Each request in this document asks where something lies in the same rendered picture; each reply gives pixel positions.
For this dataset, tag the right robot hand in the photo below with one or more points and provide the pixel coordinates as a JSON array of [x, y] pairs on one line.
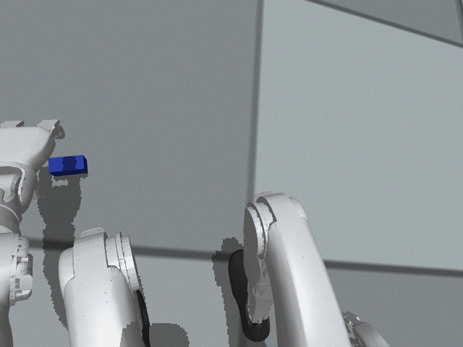
[[366, 335]]

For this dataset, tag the right robot foot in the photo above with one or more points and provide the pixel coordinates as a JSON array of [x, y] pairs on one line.
[[238, 280]]

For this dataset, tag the left robot hand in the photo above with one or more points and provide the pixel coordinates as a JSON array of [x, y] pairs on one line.
[[31, 146]]

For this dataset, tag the left robot foot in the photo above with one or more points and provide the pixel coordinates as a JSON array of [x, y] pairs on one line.
[[144, 315]]

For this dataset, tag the left robot arm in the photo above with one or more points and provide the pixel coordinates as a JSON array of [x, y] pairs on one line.
[[17, 185]]

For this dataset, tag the small box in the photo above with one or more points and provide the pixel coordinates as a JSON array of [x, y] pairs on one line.
[[68, 165]]

